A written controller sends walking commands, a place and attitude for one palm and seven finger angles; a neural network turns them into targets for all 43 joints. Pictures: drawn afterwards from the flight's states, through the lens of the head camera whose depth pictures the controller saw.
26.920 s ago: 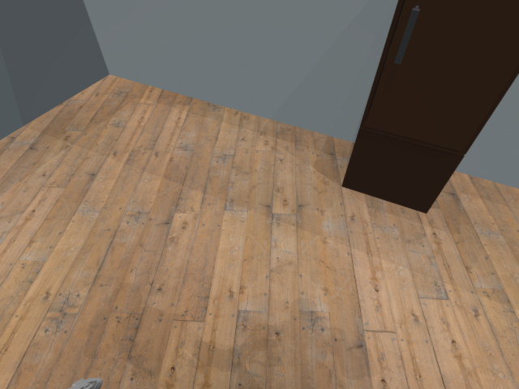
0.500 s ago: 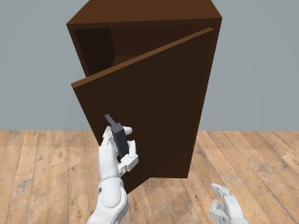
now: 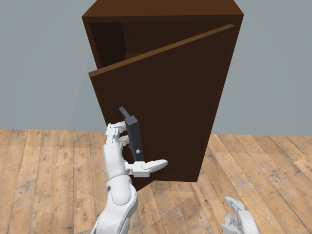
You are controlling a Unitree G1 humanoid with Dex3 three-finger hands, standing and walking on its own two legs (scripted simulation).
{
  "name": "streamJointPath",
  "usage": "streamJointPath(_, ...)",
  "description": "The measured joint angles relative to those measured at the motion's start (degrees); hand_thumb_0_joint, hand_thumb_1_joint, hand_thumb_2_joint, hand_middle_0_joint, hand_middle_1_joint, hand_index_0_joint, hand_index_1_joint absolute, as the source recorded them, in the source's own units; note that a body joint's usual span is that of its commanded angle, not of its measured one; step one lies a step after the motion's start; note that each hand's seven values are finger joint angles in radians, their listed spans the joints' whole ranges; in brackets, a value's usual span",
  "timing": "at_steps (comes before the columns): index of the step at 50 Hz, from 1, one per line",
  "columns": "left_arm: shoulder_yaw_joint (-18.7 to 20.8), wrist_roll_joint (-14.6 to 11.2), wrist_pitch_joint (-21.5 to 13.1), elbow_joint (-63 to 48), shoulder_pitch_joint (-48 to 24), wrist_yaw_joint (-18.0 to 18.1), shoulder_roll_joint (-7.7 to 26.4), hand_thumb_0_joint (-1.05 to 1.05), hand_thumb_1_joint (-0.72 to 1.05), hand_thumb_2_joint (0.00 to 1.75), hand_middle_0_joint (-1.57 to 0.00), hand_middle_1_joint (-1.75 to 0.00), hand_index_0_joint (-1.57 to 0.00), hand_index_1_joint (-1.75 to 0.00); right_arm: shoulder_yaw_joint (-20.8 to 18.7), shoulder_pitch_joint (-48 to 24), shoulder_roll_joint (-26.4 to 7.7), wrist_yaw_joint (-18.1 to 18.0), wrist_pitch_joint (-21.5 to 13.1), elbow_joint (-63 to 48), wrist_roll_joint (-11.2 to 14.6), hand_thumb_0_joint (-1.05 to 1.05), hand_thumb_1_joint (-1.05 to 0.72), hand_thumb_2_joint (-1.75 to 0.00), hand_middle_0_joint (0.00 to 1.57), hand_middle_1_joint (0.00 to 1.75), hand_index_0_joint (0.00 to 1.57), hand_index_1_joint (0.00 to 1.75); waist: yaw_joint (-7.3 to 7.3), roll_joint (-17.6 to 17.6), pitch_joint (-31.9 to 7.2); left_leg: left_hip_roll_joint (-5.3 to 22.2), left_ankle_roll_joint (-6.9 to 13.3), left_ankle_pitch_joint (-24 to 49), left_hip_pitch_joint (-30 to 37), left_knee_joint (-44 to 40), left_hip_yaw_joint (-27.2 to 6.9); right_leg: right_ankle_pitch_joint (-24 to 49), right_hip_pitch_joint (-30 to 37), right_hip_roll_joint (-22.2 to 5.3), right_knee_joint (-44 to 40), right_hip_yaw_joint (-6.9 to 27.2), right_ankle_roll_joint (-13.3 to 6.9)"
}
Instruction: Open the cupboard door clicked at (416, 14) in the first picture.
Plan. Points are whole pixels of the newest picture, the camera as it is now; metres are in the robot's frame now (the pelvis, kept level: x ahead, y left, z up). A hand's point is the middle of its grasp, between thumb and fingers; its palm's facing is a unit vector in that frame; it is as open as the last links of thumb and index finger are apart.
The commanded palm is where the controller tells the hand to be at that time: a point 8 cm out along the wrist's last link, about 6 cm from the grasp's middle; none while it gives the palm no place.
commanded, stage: open thumb and fingers to let go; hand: left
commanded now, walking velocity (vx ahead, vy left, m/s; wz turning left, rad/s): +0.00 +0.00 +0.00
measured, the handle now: (131, 137) +0.34 +0.09 +0.08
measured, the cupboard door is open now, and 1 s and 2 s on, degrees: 36 40 39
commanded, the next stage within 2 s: slide the hand sideways off the handle in 0.28 s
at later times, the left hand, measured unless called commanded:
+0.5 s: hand (141, 156) +0.28 +0.06 +0.09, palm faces +0.06 -1.00 -0.04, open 15.9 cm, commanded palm +0.25 +0.08 +0.09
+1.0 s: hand (136, 170) +0.24 +0.06 +0.09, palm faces -0.08 -1.00 +0.00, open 16.2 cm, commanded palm +0.21 +0.13 +0.09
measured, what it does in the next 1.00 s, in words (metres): stands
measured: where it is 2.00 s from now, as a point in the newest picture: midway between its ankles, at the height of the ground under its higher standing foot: outside the picture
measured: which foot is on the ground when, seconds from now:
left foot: down 0.00-1.00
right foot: down 0.00-1.00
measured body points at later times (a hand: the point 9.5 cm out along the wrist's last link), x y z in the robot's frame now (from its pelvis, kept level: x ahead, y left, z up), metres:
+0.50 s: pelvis -0.01 +0.02 -0.01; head +0.00 +0.00 +0.44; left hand +0.27 +0.11 +0.09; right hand +0.18 -0.18 -0.09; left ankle +0.00 +0.14 -0.71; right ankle +0.03 -0.08 -0.71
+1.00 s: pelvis +0.01 +0.02 +0.00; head +0.01 +0.00 +0.45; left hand +0.24 +0.12 +0.09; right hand +0.18 -0.20 -0.08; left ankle +0.00 +0.14 -0.71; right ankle +0.03 -0.08 -0.71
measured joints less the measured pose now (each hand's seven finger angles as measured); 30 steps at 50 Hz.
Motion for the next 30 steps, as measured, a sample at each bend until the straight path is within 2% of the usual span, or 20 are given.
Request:
streamJointPath(6,-1.73,0.24,0.91,2.69,-3.77,0.76,-0.25,0.0,-0.44,0.33,-0.27,-1.01,-0.27,-1.01,0.36,-0.72,0.65,0.77,-0.25,0.14,0.17,0.02,-0.91,-0.9,0.2,0.29,0.2,0.3,0.23,-0.4,-0.08,-0.58,0.79,-0.59,-1.26,1.59,0.77,-0.25,-1.39,-0.6,1.47,0.79,0.73)
streamJointPath(15,-3.04,-0.58,3.55,3.01,-5.8,0.59,-0.36,-0.01,-0.49,0.31,-0.23,-0.63,-0.23,-0.63,1.18,-2.04,1.74,1.77,1.31,0.13,0.1,0.01,-0.91,-0.9,0.2,0.29,0.2,0.3,0.59,-0.65,-0.46,-0.74,1.33,-1.09,-1.85,2.59,1.54,-0.33,-2.13,-0.75,2.25,1.57,1.26)
streamJointPath(20,-2.96,-1.09,4.4,2.7,-6.32,0.55,-0.49,-0.01,-0.5,0.3,-0.29,-0.52,-0.27,-0.58,1.24,-2.76,1.61,1.89,2.02,0.27,0.05,0.01,-0.91,-0.9,0.2,0.29,0.2,0.3,0.87,-0.5,-0.39,-0.76,1.36,-1.21,-2.2,3.03,1.42,-0.42,-2.35,-0.79,2.54,1.46,1.29)
streamJointPath(21,-2.71,-0.31,4.26,2.34,-5.96,-0.47,-0.41,-0.01,-0.5,0.3,-0.3,-0.51,-0.27,-0.57,1.28,-2.76,1.51,1.96,2.07,0.05,0.14,0.01,-0.91,-0.9,0.2,0.29,0.2,0.3,0.83,-0.58,-0.08,-0.86,1.39,-1.18,-2.16,3.05,1.35,-0.46,-2.32,-0.89,2.66,1.4,1.3)
streamJointPath(23,-2.13,0.82,2.09,1.11,-4.12,-6.85,0.52,-0.01,-0.49,0.3,-0.29,-0.47,-0.23,-0.53,1.23,-1.56,1.1,1.74,1.78,-1.46,0.66,0.01,-0.91,-0.9,0.2,0.29,0.2,0.3,1.02,-0.78,0.36,-1.13,1.5,-1.04,-2.34,3.06,1.14,-0.56,-2.48,-1.18,2.91,1.2,1.32)
streamJointPath(25,-1.97,-0.27,-0.9,-0.11,-2.24,-15.11,2.69,-0.01,-0.49,0.3,-0.25,-0.43,-0.18,-0.48,1.22,0.16,0.42,1.13,0.95,-2.92,1.28,0.01,-0.91,-0.9,0.2,0.29,0.2,0.3,1.35,-0.75,0.6,-1.31,1.58,-1.03,-2.61,3.29,0.9,-0.7,-2.64,-1.38,3.17,0.97,1.34)
streamJointPath(27,-2.32,-1.96,-3.09,-1.09,-0.83,-21.34,4.84,-0.01,-0.49,0.3,-0.22,-0.4,-0.15,-0.44,1.28,1.59,-0.38,0.49,-0.01,-3.91,2.05,0.01,-0.91,-0.9,0.2,0.29,0.2,0.3,1.44,-0.41,0.87,-1.38,1.6,-1.2,-2.72,3.66,0.73,-0.85,-2.62,-1.45,3.4,0.81,1.39)
streamJointPath(30,-2.95,-4.28,-4.34,-1.3,-0.2,-25.09,5.75,-0.01,-0.5,0.3,-0.19,-0.36,-0.13,-0.38,1.47,2.63,-1.23,-0.25,-1.46,-4.22,2.83,0.01,-0.91,-0.9,0.2,0.29,0.2,0.3,1.11,-0.03,1.3,-1.43,1.66,-1.41,-2.71,4.01,0.8,-0.98,-2.59,-1.51,3.65,0.89,1.53)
